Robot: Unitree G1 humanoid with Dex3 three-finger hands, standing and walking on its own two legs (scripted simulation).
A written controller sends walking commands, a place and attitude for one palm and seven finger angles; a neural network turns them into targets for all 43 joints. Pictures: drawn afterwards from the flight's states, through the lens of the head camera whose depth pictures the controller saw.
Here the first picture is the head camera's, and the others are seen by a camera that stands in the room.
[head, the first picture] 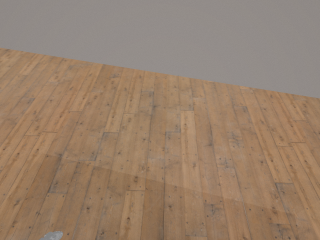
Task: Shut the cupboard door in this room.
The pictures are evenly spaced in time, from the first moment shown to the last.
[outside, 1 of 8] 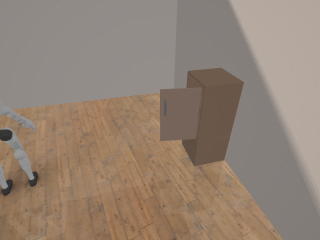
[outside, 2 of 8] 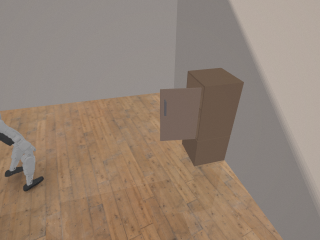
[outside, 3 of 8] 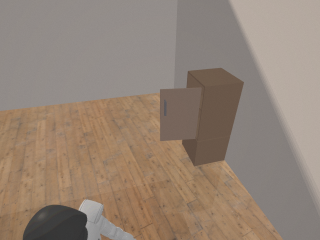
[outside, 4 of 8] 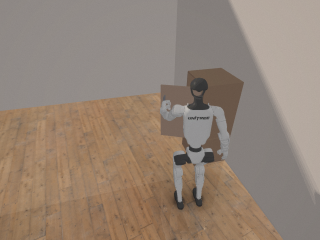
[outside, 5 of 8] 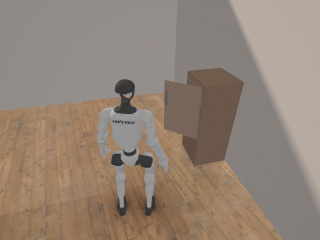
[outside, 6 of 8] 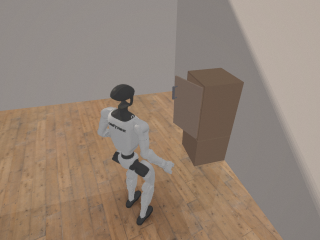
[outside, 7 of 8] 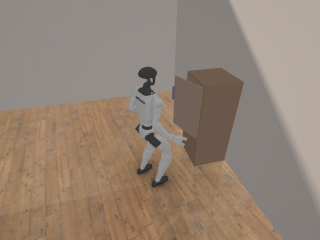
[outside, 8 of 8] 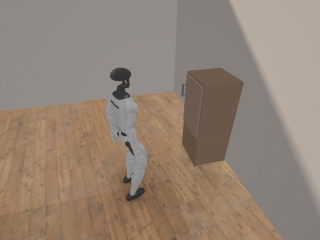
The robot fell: no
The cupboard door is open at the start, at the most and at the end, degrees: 81 81 0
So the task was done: yes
